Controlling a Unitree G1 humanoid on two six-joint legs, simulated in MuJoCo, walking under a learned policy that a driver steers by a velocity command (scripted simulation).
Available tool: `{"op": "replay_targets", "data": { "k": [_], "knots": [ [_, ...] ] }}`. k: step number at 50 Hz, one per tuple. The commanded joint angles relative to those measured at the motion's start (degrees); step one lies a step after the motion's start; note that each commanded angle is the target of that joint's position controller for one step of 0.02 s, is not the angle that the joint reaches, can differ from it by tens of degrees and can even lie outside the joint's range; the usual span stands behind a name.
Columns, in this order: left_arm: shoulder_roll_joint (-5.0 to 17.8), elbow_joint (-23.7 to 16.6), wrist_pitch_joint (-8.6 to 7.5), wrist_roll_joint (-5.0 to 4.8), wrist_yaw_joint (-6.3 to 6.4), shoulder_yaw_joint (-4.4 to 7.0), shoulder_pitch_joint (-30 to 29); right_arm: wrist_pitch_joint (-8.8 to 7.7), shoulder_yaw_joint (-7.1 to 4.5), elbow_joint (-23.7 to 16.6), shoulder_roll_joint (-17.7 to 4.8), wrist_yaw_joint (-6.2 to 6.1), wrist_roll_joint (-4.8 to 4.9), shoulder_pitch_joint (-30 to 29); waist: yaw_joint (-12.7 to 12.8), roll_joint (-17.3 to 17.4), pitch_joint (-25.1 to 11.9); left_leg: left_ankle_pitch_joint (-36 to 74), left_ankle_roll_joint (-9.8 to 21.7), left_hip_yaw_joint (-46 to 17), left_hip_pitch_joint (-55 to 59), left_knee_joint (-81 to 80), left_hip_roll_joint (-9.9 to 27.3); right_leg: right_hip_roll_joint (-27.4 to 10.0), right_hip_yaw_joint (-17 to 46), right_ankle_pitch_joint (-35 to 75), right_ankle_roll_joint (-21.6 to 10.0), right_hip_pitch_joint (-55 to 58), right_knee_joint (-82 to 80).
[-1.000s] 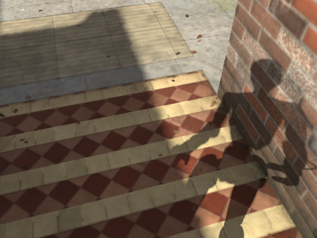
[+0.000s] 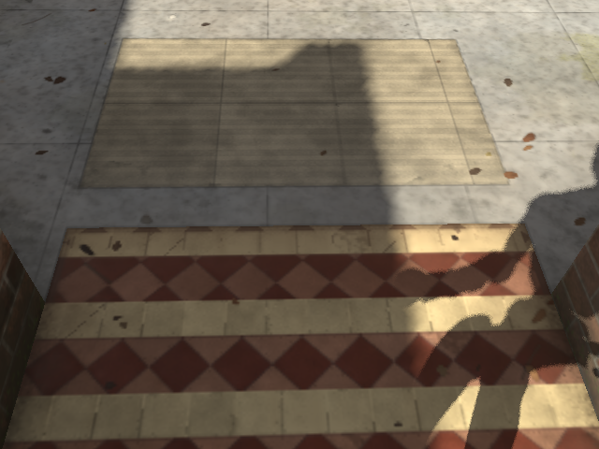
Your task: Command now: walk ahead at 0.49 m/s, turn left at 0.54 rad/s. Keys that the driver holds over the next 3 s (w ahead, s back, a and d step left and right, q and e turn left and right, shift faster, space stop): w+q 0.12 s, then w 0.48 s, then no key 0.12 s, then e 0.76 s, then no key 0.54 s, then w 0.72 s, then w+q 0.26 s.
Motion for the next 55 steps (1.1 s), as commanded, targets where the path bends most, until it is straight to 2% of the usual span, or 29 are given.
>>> {"op": "replay_targets", "data": {
  "k": [1, 3, 6, 9, 11, 12, 13, 14, 15, 16, 17, 18, 21, 26, 29, 32, 34, 35, 36, 37, 38, 39, 40, 41, 42, 43, 45, 51, 55],
  "knots": [
    [3.1, -4.2, -0.39, 0.29, 0.07, 0.80, -2.4, -0.80, -2.53, -4.8, -10.3, -1.38, 0.56, -2.3, 0.8, 4.5, 0.3, 2.2, 7.7, -10.9, -8.6, -9.5, 12.1, 2.4, -1.7, 12.0, 1.6, 5.6, -12.5],
    [2.0, -5.7, -0.92, -0.29, -0.59, 0.28, -6.9, -0.26, -2.71, -4.3, -10.5, -1.84, 1.06, 0.6, -1.3, 4.8, -0.3, 1.3, 6.4, -11.0, -8.0, -8.3, 11.7, 4.6, -2.6, 16.8, 1.8, 8.9, -19.4],
    [3.3, -7.5, -1.38, -1.24, -1.48, 0.44, -10.5, 0.56, -2.68, -3.5, -9.9, -2.19, 1.51, 4.0, -2.5, 5.3, -0.8, -0.2, 5.9, -15.2, -1.9, -4.2, 13.4, 5.8, -0.9, 15.7, 1.4, 8.8, -24.4],
    [5.2, -7.6, -2.18, -1.32, -2.39, 0.86, -9.4, 1.13, -2.53, -3.2, -9.2, -2.55, 0.86, 5.6, -1.5, 7.3, -1.9, 4.4, 5.1, -18.7, 5.7, 1.6, 16.6, 5.7, -0.7, 9.6, -0.5, 9.8, -26.9],
    [6.8, -6.0, -2.68, -0.96, -2.16, 1.78, -2.3, 1.36, -2.13, -3.3, -8.2, -2.28, 0.50, 5.4, 2.4, 8.4, -5.0, 14.4, 3.5, -18.0, 6.8, 8.2, 14.8, 6.5, -2.8, 6.8, -3.8, 20.1, -30.2],
    [9.3, -5.0, -2.92, -0.05, -1.78, 2.58, 5.6, 1.13, -1.10, -4.1, -5.9, -1.84, -0.08, 4.9, 6.3, 6.5, -12.2, 14.4, 1.8, -15.0, 2.5, 20.1, 12.0, 0.8, 1.9, 7.1, -7.7, 33.6, -27.6],
    [14.5, -3.2, -2.44, 0.73, -1.58, 4.22, 14.0, 0.42, -0.02, -4.8, -2.7, -1.64, 0.90, 11.4, 6.3, -6.0, -21.8, 1.8, -2.9, -7.2, -16.2, 39.7, 4.0, -11.0, 22.4, 0.0, -16.7, 56.2, -27.8],
    [11.9, -1.0, -1.66, -1.00, -2.24, 4.02, 17.2, -0.11, 0.20, -4.4, -4.1, -1.62, 1.39, 13.3, 6.6, -14.8, -22.5, -23.9, -4.3, -5.8, -27.8, 50.7, 2.9, -16.8, 38.5, -10.9, -19.7, 60.2, -34.4],
    [7.4, -1.8, -1.37, -1.82, -2.29, 2.67, 14.5, -0.34, -0.96, -5.1, -9.1, -1.55, 1.97, 7.9, 7.6, -7.8, -13.6, -21.4, -3.9, -7.8, -33.0, 54.7, 5.9, -15.0, 34.1, -17.0, -17.1, 54.0, -36.0],
    [5.9, -2.6, -0.87, -1.33, -2.18, 2.07, 10.9, -0.39, -1.04, -6.2, -9.3, -1.58, 1.73, 2.6, 7.2, -3.0, -7.7, -17.0, -4.0, -5.6, -33.4, 54.7, 8.1, -12.4, 26.2, -13.6, -15.2, 46.9, -37.0],
    [5.0, -2.5, -0.55, -0.95, -2.24, 1.66, 8.4, -0.61, -0.97, -7.2, -8.4, -1.47, 0.91, -0.5, 6.0, -0.9, -2.9, -13.7, -4.1, -4.1, -33.1, 51.0, 9.8, -9.9, 20.8, -7.2, -14.7, 40.0, -38.9],
    [3.8, -2.5, -0.58, -0.56, -2.28, 1.16, 6.8, -0.54, -1.22, -7.3, -7.8, -1.34, 0.28, -1.2, 4.5, -1.3, -1.4, -11.2, -4.1, -3.3, -31.0, 47.5, 11.9, -7.8, 16.7, -2.0, -13.9, 36.0, -40.3],
    [4.2, -1.5, -0.81, -1.03, -2.57, 1.24, 6.8, -0.05, -0.52, -7.2, -4.4, -0.94, 0.24, 0.1, 2.7, -3.5, -1.7, -8.6, -5.3, -0.6, -27.0, 41.3, 13.5, -5.5, 10.1, 7.1, -14.6, 31.1, -43.5],
    [7.2, 0.5, -0.09, -1.81, -1.90, 2.06, 9.1, -0.72, 0.70, -10.2, -2.3, -0.44, -0.17, -9.1, 4.8, -2.2, -0.6, 5.8, -6.5, 2.2, -24.4, 22.0, 13.2, -3.3, 1.6, 13.0, -13.7, 29.4, -45.8],
    [8.1, 2.4, 0.50, -2.35, -1.75, 2.18, 12.9, -1.04, 0.72, -11.7, -2.7, 0.10, 0.44, -14.3, 6.7, -2.5, 0.1, 11.6, -6.5, 3.4, -21.0, 15.4, 11.4, -3.9, 0.4, 11.7, -12.9, 30.5, -45.4],
    [8.1, 3.9, 1.57, -2.39, -1.44, 2.16, 14.2, -1.40, 0.24, -13.2, -3.9, 0.75, 0.31, -16.9, 5.9, -2.9, 0.8, 9.4, -4.6, 2.7, -20.6, 10.9, 10.2, -5.7, 0.6, 19.0, -11.1, 35.8, -41.2],
    [9.0, 4.1, 2.37, -2.18, -1.02, 2.28, 13.0, -1.80, -0.68, -12.2, -5.7, 0.93, -0.37, -12.5, 2.7, -3.6, -2.7, 9.6, -2.8, 3.9, -12.9, 7.9, 8.2, -4.8, -0.5, 30.5, -8.6, 37.9, -34.0],
    [8.6, 3.8, 2.53, -2.13, -0.84, 2.02, 12.5, -1.90, -1.61, -10.1, -7.5, 0.70, -0.93, -6.3, -0.4, -2.8, -6.8, 13.8, -1.4, 5.0, -3.5, 6.2, 7.1, -2.4, -2.0, 35.3, -6.9, 36.3, -26.8],
    [6.8, 2.7, 2.31, -1.19, -0.70, 1.24, 12.8, -1.88, -2.53, -8.7, -10.8, 0.17, -1.63, 0.2, -2.7, 0.3, -12.8, 30.4, 0.9, 0.6, 9.7, 8.6, 12.9, 1.0, -4.1, 26.2, -4.2, 29.6, -16.0],
    [0.9, 2.7, 1.73, 0.14, -1.15, -0.83, 20.3, -1.01, -2.94, -8.6, -14.4, -0.47, -3.03, 4.5, -1.1, 14.1, -21.8, 49.7, 10.2, -17.6, 32.0, 12.8, 29.7, 8.2, -5.9, -10.7, 0.0, 9.4, 6.2],
    [1.9, 5.2, 1.58, -1.32, -1.36, -0.86, 24.7, -0.01, -2.36, -8.0, -11.5, -0.22, -1.61, 6.7, -2.0, 16.1, -30.4, 46.2, 14.6, -26.7, 33.6, 9.8, 34.3, 9.9, 1.8, -32.0, 0.6, 5.9, 16.6],
    [7.3, 4.7, 1.91, -3.02, -1.30, 0.82, 20.2, 0.57, -1.88, -8.2, -9.6, -0.09, -0.88, 3.7, -2.4, 10.3, -23.0, 39.6, 12.0, -20.2, 25.5, 7.3, 31.1, 7.3, 3.0, -29.8, 0.5, 3.0, 19.8],
    [7.0, 3.1, 2.54, -3.28, -0.83, 0.87, 14.9, 0.52, -1.30, -8.5, -7.9, -0.20, -0.61, -1.0, -1.0, 8.0, -15.8, 34.8, 9.5, -14.5, 18.3, 5.3, 28.2, 5.0, 0.7, -26.4, 0.6, 0.8, 17.8],
    [6.1, 3.1, 3.61, -2.50, -0.23, 0.97, 13.1, 0.29, -0.55, -8.4, -5.6, -0.11, -0.76, -5.0, 0.8, 5.7, -11.1, 31.5, 8.0, -10.0, 10.3, 2.6, 25.8, 3.2, 0.0, -23.2, 1.3, 2.4, 14.2],
    [5.3, 3.2, 4.96, -1.94, 0.30, 1.19, 13.8, 0.01, -0.31, -8.2, -4.5, -0.08, -1.33, -7.9, 3.0, 7.1, -9.3, 28.1, 7.0, -6.8, 3.1, 0.1, 24.4, 1.5, 0.1, -20.1, 1.6, 7.3, 10.8],
    [4.4, 3.4, 6.17, -1.77, 0.66, 1.19, 15.0, -0.19, -0.61, -7.9, -5.1, 0.00, -2.02, -9.9, 4.4, 8.6, -8.2, 26.5, 7.1, -4.4, -2.5, -2.4, 23.4, 2.0, -1.2, -17.3, 2.2, 11.9, 10.3],
    [3.6, 2.6, 7.38, -1.61, 1.20, 1.52, 15.4, -0.42, -1.27, -7.5, -6.6, -0.45, -2.35, -11.8, 5.5, 9.2, -7.1, 25.0, 8.4, -1.0, -6.3, -4.8, 23.7, 2.4, -2.6, -14.7, 2.7, 13.3, 8.8],
    [3.2, -2.1, 8.39, -1.52, 0.44, 1.97, 7.4, 1.32, -2.16, -5.4, -8.4, -2.95, -1.44, -11.7, 3.4, 7.6, -5.8, 8.8, 8.0, 4.0, -3.7, -8.0, 24.9, 0.6, -3.8, -5.8, 1.5, 11.5, -1.8],
    [3.7, -4.8, 8.77, -1.60, -0.76, 2.29, 3.4, 3.03, -2.85, -4.4, -10.1, -3.05, -0.70, -10.2, 1.9, 7.0, -5.1, 8.2, 7.4, 5.0, 1.3, -5.9, 26.7, 1.5, -6.1, -8.6, 0.5, 11.9, -8.2]
  ]
}}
